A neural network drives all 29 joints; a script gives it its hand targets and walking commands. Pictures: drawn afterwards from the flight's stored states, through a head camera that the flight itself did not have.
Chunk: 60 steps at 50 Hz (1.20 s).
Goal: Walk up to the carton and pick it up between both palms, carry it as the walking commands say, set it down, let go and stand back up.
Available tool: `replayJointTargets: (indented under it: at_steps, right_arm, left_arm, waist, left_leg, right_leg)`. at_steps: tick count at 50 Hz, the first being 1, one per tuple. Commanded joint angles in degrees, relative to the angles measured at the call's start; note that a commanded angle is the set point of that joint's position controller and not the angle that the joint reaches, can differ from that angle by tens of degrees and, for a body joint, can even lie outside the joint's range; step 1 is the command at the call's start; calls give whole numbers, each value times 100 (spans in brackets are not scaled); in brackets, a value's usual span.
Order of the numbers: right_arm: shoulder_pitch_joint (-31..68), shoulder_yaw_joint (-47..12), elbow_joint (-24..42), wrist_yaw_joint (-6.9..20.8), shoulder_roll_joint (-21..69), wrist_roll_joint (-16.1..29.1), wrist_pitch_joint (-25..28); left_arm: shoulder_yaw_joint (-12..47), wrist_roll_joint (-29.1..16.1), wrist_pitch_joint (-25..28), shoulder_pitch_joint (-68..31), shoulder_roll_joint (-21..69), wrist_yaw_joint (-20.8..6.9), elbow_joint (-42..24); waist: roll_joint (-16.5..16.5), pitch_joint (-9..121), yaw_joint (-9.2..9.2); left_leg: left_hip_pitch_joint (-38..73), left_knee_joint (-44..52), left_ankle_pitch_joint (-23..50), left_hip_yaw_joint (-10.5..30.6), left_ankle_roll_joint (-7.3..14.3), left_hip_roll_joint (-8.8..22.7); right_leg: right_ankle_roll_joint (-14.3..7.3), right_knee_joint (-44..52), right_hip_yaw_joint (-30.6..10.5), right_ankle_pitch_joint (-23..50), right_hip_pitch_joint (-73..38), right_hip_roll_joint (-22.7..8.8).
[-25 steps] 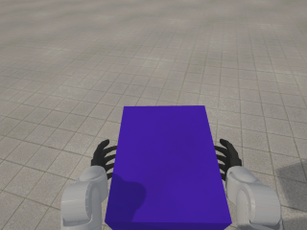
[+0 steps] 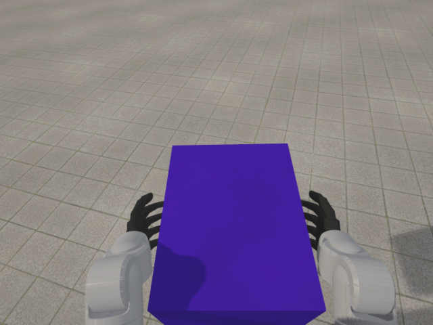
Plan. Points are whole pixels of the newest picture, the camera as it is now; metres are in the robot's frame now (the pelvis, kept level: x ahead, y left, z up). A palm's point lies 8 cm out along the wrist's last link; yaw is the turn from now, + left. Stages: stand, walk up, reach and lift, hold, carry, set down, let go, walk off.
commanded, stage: carry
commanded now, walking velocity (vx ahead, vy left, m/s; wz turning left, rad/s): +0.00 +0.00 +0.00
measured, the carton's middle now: (231, 242) +0.26 +0.00 +0.02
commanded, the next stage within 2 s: hold in 1.32 s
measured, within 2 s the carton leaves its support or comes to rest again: neither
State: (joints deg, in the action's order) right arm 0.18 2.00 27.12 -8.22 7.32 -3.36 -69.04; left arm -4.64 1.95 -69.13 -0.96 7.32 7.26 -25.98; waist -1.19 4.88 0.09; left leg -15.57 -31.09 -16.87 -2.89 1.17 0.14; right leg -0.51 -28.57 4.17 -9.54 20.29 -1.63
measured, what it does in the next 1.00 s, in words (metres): stands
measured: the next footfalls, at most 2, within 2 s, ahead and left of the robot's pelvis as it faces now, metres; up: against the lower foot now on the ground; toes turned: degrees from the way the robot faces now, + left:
none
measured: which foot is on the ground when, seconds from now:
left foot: down 0.00-1.00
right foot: down 0.00-1.00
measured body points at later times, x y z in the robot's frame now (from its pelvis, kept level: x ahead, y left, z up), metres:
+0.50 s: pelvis +0.02 +0.00 +0.00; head +0.01 +0.00 +0.45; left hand +0.29 +0.16 +0.05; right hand +0.29 -0.14 +0.05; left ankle -0.01 +0.10 -0.73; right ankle +0.06 -0.12 -0.73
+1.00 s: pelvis +0.03 +0.02 +0.00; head +0.04 +0.01 +0.45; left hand +0.31 +0.17 +0.04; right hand +0.31 -0.13 +0.04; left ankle -0.01 +0.10 -0.73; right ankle +0.06 -0.12 -0.73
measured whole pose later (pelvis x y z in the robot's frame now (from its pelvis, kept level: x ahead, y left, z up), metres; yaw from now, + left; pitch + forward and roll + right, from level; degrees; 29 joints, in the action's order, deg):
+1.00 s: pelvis +0.03 +0.02 +0.00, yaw +0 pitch +2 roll -1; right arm 3.5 4.3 10.6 -6.0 7.3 -5.5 -52.8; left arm -6.3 4.2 -53.0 -4.7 7.3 5.5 -9.3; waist -1.2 2.8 0.1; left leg -14.2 -32.4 -20.5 -3.4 2.4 -0.8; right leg 0.9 -31.5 3.6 -13.8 19.8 -2.6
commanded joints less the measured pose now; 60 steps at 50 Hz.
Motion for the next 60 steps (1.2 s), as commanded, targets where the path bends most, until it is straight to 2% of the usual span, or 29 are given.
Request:
replayJointTargets:
  at_steps: [1,3,4,5,8,9,10,11,13,14,15,18,21,23,24,26,28,33,34,41,42,44,46,47,50,53,54,57,60]
  right_arm:
    - [2412,-3436,551,679,4496,1605,134]
    - [2570,-3496,686,713,4645,1704,167]
    - [2538,-2736,-568,767,3976,1146,363]
    - [2677,-3628,802,740,4767,1810,275]
    - [2953,-3669,1028,734,4817,1804,318]
    - [2629,-2634,-970,793,3930,1091,508]
    - [2683,-3248,186,784,4414,1518,543]
    - [2619,-2388,-1261,858,3803,877,820]
    - [3214,-3094,17,902,4592,1383,1046]
    - [3133,-2871,-394,921,4437,1270,1169]
    - [3644,-3725,1138,847,5276,1873,1077]
    - [2429,-2395,-1221,821,3841,843,1214]
    - [3045,-3418,577,772,4933,1620,1192]
    - [2767,-2207,-1433,820,3724,655,1315]
    - [2457,-2333,-1530,835,3797,686,1434]
    - [3105,-3137,182,833,4635,1375,1519]
    - [2961,-2460,-1099,821,4109,916,1645]
    - [2815,-3002,-214,745,4573,1248,1574]
    - [2412,-2260,-1754,817,3697,584,1721]
    - [2726,-3142,403,731,4658,1379,1638]
    - [2362,-2085,-1607,827,3695,539,1701]
    - [2392,-2229,-1569,848,3570,613,1874]
    - [3395,-3229,551,814,4607,1415,1819]
    - [2748,-2361,-1316,859,3988,691,1800]
    - [3101,-2780,-363,828,4187,1072,1913]
    - [2627,-2307,-1849,949,3944,567,2110]
    - [3457,-3026,162,855,4578,1280,2125]
    - [2535,-2227,-1630,860,3903,721,2012]
    - [3183,-2463,-851,877,3963,882,2230]
  left_arm:
    - [3790,-1529,98,-2407,4651,-683,-546]
    - [3835,-1573,146,-2533,4784,-667,-740]
    - [3168,-1062,321,-2561,4167,-709,529]
    - [3912,-1618,280,-2602,4891,-673,-841]
    - [3962,-1693,284,-2871,4979,-703,-974]
    - [2843,-863,454,-2424,3963,-735,1006]
    - [3482,-1277,509,-2472,4560,-712,-111]
    - [2708,-776,801,-2612,3891,-790,1211]
    - [3391,-1232,1077,-3213,4683,-799,-132]
    - [3130,-1094,1161,-2970,4615,-821,489]
    - [3902,-1648,1059,-3247,5466,-763,-933]
    - [2870,-806,1189,-2520,4045,-761,1166]
    - [3811,-1621,1189,-3104,5003,-759,-784]
    - [2663,-707,1286,-2788,3973,-781,1518]
    - [2692,-714,1435,-2577,3872,-804,1354]
    - [3474,-1302,1489,-2958,4687,-804,-156]
    - [2707,-776,1572,-2673,4172,-785,1300]
    - [3365,-1247,1556,-2983,4530,-732,-12]
    - [2612,-571,1667,-2476,3721,-809,1648]
    - [3660,-1509,1604,-3039,4688,-739,-590]
    - [2597,-632,1670,-2660,3696,-808,1421]
    - [2612,-562,1823,-2355,3601,-809,1530]
    - [3467,-1326,1729,-3053,4689,-808,-241]
    - [2801,-740,1759,-2832,4079,-832,1272]
    - [2989,-943,1814,-2720,4289,-821,741]
    - [2600,-551,2088,-2675,3818,-924,1693]
    - [3267,-1244,2070,-3207,4601,-851,-25]
    - [2632,-723,1970,-2632,3865,-830,1508]
    - [2755,-801,2141,-2829,4050,-855,1104]
  waist:
    - [77,1119,-52]
    - [5,1276,-28]
    - [-262,1294,-22]
    - [48,1257,-13]
    - [256,1114,-35]
    - [1,1422,-5]
    - [134,1276,-17]
    - [163,1473,4]
    - [59,1264,1]
    - [-34,1469,15]
    - [145,1333,15]
    - [-227,1544,-1]
    - [188,1437,-10]
    - [154,1437,-10]
    - [143,1553,-9]
    - [271,1489,-4]
    - [54,1720,17]
    - [-95,1416,2]
    - [-96,1606,-10]
    - [-90,1601,-12]
    - [-37,1743,2]
    - [-113,1686,3]
    - [121,1363,0]
    - [0,1515,-16]
    - [49,1493,0]
    - [253,1514,-2]
    - [306,1334,-9]
    - [-295,1761,8]
    - [-55,1609,12]
  left_leg:
    - [-86,622,840,512,57,724]
    - [-83,693,653,481,19,671]
    - [-30,636,522,459,23,647]
    - [-42,647,380,526,37,650]
    - [-75,746,596,533,49,730]
    - [-17,595,432,402,27,647]
    - [-118,693,457,425,-11,640]
    - [-92,617,638,458,37,668]
    - [-46,588,463,397,-35,670]
    - [71,614,657,479,25,669]
    - [-52,594,754,523,69,690]
    - [206,569,976,347,12,692]
    - [54,507,686,441,52,653]
    - [-11,526,879,416,134,696]
    - [172,405,725,348,68,656]
    - [38,531,1344,520,100,768]
    - [238,289,1760,367,61,723]
    - [341,373,1618,378,111,697]
    - [441,211,1956,373,95,703]
    - [550,335,2702,411,157,796]
    - [604,261,2725,387,174,810]
    - [527,215,2481,414,133,696]
    - [313,363,2037,401,178,743]
    - [474,326,1880,372,167,683]
    - [323,408,2061,462,168,737]
    - [361,322,1796,456,160,738]
    - [238,410,1803,489,155,739]
    - [632,291,2010,411,191,702]
    - [357,322,1894,482,188,700]
  right_leg:
    - [-192,249,-557,877,-792,-617]
    - [-185,280,-555,643,-929,-659]
    - [-169,344,-582,506,-791,-620]
    - [-223,367,-671,313,-779,-638]
    - [-226,340,-512,499,-838,-549]
    - [-232,354,-609,534,-962,-601]
    - [-229,295,-567,663,-1009,-652]
    - [-203,267,-515,757,-1102,-646]
    - [-182,327,-518,688,-944,-651]
    - [-205,232,-574,765,-882,-632]
    - [-177,282,-531,755,-887,-638]
    - [-220,136,-536,1035,-969,-634]
    - [-191,252,-548,896,-972,-636]
    - [-163,206,-502,997,-940,-590]
    - [-212,202,-552,1056,-969,-625]
    - [-142,32,-308,1166,-1107,-553]
    - [-181,-16,-369,1604,-1162,-639]
    - [-209,-4,-433,1247,-864,-611]
    - [-192,-31,-442,1664,-915,-609]
    - [-111,-326,-283,1530,-916,-558]
    - [-132,-303,-240,1352,-896,-524]
    - [-167,-281,-366,1622,-945,-597]
    - [-88,-144,-235,1328,-976,-576]
    - [-163,-148,-372,1393,-843,-585]
    - [-113,-191,-265,1250,-1018,-543]
    - [-188,-74,-339,1317,-1041,-547]
    - [-116,-147,-322,1265,-982,-543]
    - [-153,-145,-398,1346,-956,-569]
    - [-130,-102,-363,1158,-923,-581]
